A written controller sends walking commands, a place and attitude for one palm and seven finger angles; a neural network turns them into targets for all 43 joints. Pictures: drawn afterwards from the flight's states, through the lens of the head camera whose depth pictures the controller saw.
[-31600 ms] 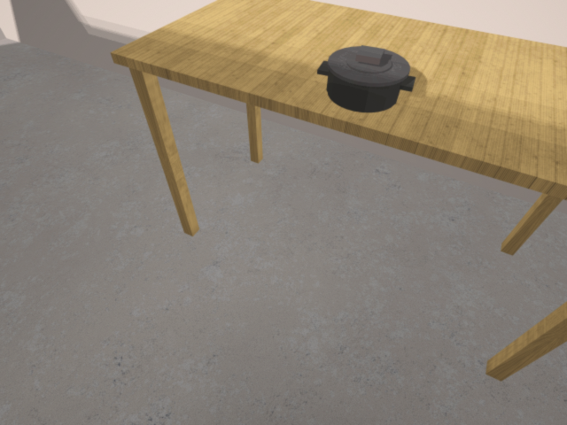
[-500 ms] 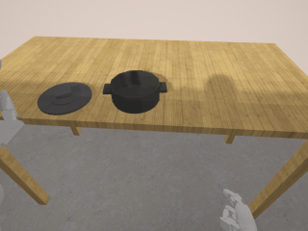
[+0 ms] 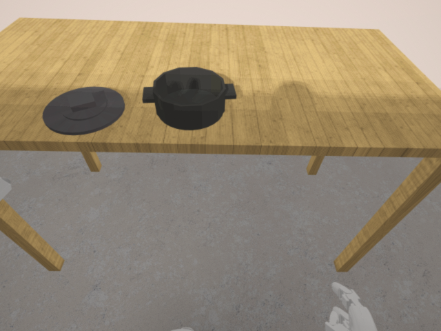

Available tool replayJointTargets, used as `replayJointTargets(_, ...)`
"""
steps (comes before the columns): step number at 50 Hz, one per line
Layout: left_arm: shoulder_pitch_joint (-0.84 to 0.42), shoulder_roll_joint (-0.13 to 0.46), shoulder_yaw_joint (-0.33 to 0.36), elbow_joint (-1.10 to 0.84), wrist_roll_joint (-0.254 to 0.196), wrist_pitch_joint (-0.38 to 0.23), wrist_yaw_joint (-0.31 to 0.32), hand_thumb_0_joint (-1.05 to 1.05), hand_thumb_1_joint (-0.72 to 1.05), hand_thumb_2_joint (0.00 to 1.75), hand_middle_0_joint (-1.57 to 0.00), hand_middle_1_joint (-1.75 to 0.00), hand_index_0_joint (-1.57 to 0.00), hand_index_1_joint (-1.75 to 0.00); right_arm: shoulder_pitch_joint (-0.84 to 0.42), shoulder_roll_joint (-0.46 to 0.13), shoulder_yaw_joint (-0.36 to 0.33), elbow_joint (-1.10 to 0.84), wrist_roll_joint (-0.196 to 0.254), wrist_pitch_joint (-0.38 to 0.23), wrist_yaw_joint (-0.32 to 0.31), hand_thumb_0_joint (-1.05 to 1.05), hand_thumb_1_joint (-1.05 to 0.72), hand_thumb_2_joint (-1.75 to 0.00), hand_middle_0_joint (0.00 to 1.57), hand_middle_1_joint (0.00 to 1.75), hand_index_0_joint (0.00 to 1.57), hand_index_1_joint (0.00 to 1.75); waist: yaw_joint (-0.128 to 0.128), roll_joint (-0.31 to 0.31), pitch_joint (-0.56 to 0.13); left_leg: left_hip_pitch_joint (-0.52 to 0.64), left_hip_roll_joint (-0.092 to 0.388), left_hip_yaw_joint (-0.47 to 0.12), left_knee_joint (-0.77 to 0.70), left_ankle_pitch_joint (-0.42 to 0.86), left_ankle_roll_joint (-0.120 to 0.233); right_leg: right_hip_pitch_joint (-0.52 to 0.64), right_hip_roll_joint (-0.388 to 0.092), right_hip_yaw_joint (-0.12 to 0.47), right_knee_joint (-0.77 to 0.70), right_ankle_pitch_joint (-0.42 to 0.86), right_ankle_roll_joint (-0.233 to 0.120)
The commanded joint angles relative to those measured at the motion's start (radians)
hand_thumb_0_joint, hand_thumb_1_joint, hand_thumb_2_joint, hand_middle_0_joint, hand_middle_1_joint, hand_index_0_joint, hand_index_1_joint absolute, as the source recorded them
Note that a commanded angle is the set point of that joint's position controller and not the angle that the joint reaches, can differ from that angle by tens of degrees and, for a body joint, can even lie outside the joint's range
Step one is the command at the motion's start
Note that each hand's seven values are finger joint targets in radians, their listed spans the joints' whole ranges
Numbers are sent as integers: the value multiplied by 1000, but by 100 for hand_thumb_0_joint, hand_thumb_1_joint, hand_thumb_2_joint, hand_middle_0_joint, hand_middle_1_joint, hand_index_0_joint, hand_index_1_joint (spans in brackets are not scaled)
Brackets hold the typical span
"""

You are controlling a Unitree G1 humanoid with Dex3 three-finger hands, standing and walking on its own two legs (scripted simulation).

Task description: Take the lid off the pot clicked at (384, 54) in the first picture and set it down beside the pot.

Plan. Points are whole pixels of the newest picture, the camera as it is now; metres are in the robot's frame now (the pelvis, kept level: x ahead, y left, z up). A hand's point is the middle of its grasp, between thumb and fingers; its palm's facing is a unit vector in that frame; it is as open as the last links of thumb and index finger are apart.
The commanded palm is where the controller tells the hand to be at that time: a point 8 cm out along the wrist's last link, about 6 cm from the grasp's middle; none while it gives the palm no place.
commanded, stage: step back with the hand held close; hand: left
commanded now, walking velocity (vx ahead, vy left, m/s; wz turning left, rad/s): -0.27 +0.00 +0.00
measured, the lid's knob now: (81, 100) +0.57 +0.36 +0.10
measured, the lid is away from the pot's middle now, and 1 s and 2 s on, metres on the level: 0.25 0.25 0.25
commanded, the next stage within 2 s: stop stepping back and stand still in 0.48 s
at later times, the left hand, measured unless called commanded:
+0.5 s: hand out of the picture +0.08 +0.24 +0.29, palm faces +0.51 -0.82 -0.25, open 7.4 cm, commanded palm +0.02 +0.30 +0.28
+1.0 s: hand out of the picture -0.04 +0.28 +0.30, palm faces +0.51 -0.81 -0.29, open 7.4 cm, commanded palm -0.13 +0.31 +0.28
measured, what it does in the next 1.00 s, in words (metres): walks backwards: left foot, then right foot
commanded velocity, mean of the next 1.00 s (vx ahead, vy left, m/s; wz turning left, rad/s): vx -0.08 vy -0.02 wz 0.01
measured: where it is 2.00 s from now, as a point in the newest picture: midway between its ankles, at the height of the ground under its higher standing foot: outside the picture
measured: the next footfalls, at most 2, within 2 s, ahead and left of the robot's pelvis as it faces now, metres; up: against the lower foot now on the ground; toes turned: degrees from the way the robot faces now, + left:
left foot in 0.42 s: +0.07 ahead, +0.11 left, +0.00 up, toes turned +0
right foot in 0.66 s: -0.13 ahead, -0.12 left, +0.00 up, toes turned +0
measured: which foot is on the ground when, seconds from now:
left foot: down 0.00-0.30, up 0.32-0.40, down 0.42-0.66, up 0.68-0.80, down 0.82-0.98, up 1.00-1.00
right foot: down 0.00-0.42, up 0.44-0.64, down 0.66-0.82, up 0.84-1.00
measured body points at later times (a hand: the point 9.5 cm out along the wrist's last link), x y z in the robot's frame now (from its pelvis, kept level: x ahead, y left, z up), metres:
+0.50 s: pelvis -0.12 +0.02 -0.02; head -0.12 +0.05 +0.43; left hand +0.05 +0.29 +0.30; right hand +0.05 -0.23 -0.09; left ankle +0.03 +0.11 -0.73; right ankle -0.03 -0.15 -0.69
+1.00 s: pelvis -0.26 +0.03 +0.01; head -0.29 +0.05 +0.46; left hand -0.07 +0.32 +0.31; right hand -0.10 -0.19 -0.06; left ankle -0.14 +0.13 -0.72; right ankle -0.27 -0.05 -0.72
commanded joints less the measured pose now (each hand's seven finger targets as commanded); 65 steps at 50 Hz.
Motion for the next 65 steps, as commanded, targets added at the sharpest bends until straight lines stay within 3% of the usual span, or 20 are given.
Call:
replayJointTargets(1, -115, 154, 85, -104, -1, -33, 36, 0, 90, 90, -20, -30, -20, -30, -89, -135, -48, -137, 1, -71, -18, 0, -90, -90, 20, 30, 20, 30, -24, -11, -96, 157, 79, -110, -75, -303, -23, -162, -87, 76, -159, -204, -75)
replayJointTargets(12, -103, 171, 112, -154, 0, -35, 35, 0, 90, 90, -20, -30, -20, -30, -121, -127, -53, -161, -12, -72, -14, 0, -90, -90, 20, 30, 20, 30, -3, 149, -165, -96, 166, -188, -306, -521, 4, 73, 32, -34, 140, -225, -54)
replayJointTargets(17, -145, 220, 129, -163, 16, -22, 45, 0, 90, 90, -20, -30, -20, -30, -92, -98, -54, -99, -16, -49, 2, 0, -90, -90, 20, 30, 20, 30, -3, -259, -158, 127, -12, -55, 523, -318, -50, -330, -365, 285, -259, -202, -194)
replayJointTargets(20, -321, 138, 24, -81, 8, -5, 44, 0, 90, 90, -20, -30, -20, -30, -81, -125, -27, -97, -14, -58, -11, 0, -90, -90, 20, 30, 20, 30, -50, -118, 6, 155, 58, -117, 47, -367, -19, -401, -205, 71, -84, -315, -87)
replayJointTargets(22, -372, 140, 59, -62, -2, -16, 48, 0, 90, 90, -20, -30, -20, -30, -115, -178, -48, -103, -21, -82, -26, 0, -90, -90, 20, 30, 20, 30, -57, 338, 16, -192, 336, -507, -385, -542, 141, -239, 85, 1, 649, -309, -7)
replayJointTargets(28, -264, 172, 83, -183, -38, 31, 35, 0, 90, 90, -20, -30, -20, -30, -192, -98, -71, -111, -17, -74, 48, 0, -90, -90, 20, 30, 20, 30, 5, 245, -172, -116, 199, -279, -337, -468, 39, -27, 84, -22, 544, -326, -46)
replayJointTargets(29, -74, -196, -379, 831, 33, 225, -93, 0, 90, 90, -20, -30, -20, -30, -39, -304, -121, 143, -53, -68, -1, 0, -90, -90, 20, 30, 20, 30, -145, 186, -99, -79, 128, -281, -15, -125, -6, -225, -52, 44, 493, -304, -30)
replayJointTargets(30, -190, 158, 70, -360, -61, 107, -16, 0, 90, 90, -20, -30, -20, -30, -195, -55, -67, -188, 30, -65, 61, 0, -90, -90, 20, 30, 20, 30, 73, 198, -247, 111, 109, -113, -220, -340, -67, -53, 119, -66, 235, -369, -50)
replayJointTargets(31, -318, 309, 101, -546, -35, 5, -5, 0, 90, 90, -20, -30, -20, -30, -210, -103, -54, -208, -7, -82, 32, 0, -90, -90, 20, 30, 20, 30, 25, 142, -299, -90, 65, -175, -194, -573, -59, 161, 60, -69, 28, -381, -95)
replayJointTargets(33, -65, 322, 173, -465, -13, -5, 8, 0, 90, 90, -20, -30, -20, -30, -127, -67, -37, -173, -25, -42, 28, 0, -90, -90, 20, 30, 20, 30, 8, -229, -222, -37, -120, 31, 503, -343, -113, -108, -348, 401, -292, -375, -244)
replayJointTargets(34, -168, 356, 198, -525, 0, -13, 19, 0, 90, 90, -20, -30, -20, -30, -115, -99, -27, -154, -28, -36, 24, 0, -90, -90, 20, 30, 20, 30, -5, -160, -215, -42, -78, -31, 699, -309, -92, -217, -386, 376, -278, -248, -236)
replayJointTargets(38, -279, 181, 111, -86, 4, 31, 39, 0, 90, 90, -20, -30, -20, -30, -119, -101, -24, -102, -11, -37, -21, 0, -90, -90, 20, 30, 20, 30, -56, -77, -8, 267, 56, -114, 138, -318, -31, -419, -207, 135, -92, -405, -120)
replayJointTargets(40, -446, 100, 17, 103, -1, 7, 29, 0, 90, 90, -20, -30, -20, -30, -122, -162, -37, -104, 1, -59, -24, 0, -90, -90, 20, 30, 20, 30, -54, 331, 68, 57, 197, -395, -320, -588, 25, -241, -4, -31, 268, -283, -26)
replayJointTargets(42, -565, 182, 26, 143, 14, 26, 10, 0, 90, 90, -20, -30, -20, -30, -113, -131, -41, -93, 15, -75, -8, 0, -90, -90, 20, 30, 20, 30, -26, 233, -14, -166, 235, -491, -467, -798, 28, -72, 100, -17, 599, -280, -23)
replayJointTargets(47, -143, 113, -30, -59, -17, 82, -37, 0, 90, 90, -20, -30, -20, -30, -199, -94, -31, -173, 5, -53, 25, 0, -90, -90, 20, 30, 20, 30, 16, 165, -150, -125, 129, -237, -357, -640, -19, 244, 103, -120, 134, -320, -78)
replayJointTargets(50, 10, 236, 92, -293, 12, 54, -32, 0, 90, 90, -20, -30, -20, -30, -153, -100, -37, -179, -7, -8, 37, 0, -90, -90, 20, 30, 20, 30, 26, -316, -135, -282, -92, 8, 567, -353, -56, 127, -344, 496, -360, -377, -256)
replayJointTargets(58, -285, 163, 64, -62, 6, 9, 45, 0, 90, 90, -20, -30, -20, -30, -122, -92, -18, -89, -1, -65, -49, 0, -90, -90, 20, 30, 20, 30, -28, 5, -107, 271, 5, 79, -51, -283, -5, -173, -193, 167, -110, -430, -181)
replayJointTargets(60, -293, 114, 9, -13, -7, 7, 47, 0, 90, 90, -20, -30, -20, -30, -109, -142, -38, -115, 14, -88, -55, 0, -90, -90, 20, 30, 20, 30, -36, 272, -86, 414, 215, -278, -238, -408, 95, -320, -7, -18, 274, -289, -73)
replayJointTargets(62, -394, 180, 47, 17, 6, 13, 32, 0, 90, 90, -20, -30, -20, -30, -115, -127, -37, -120, 27, -86, -26, 0, -90, -90, 20, 30, 20, 30, -41, 163, -40, 216, 358, -526, -353, -592, 195, -386, 17, 26, 629, -285, -36)
replayJointTargets(65, -226, 179, 76, 21, 2, 40, 15, 0, 90, 90, -20, -30, -20, -30, -177, -114, -37, -131, 24, -72, 6, 0, -90, -90, 20, 30, 20, 30, -2, 142, -10, -34, 284, -364, -343, -607, 145, -199, -43, 22, 459, -232, -51)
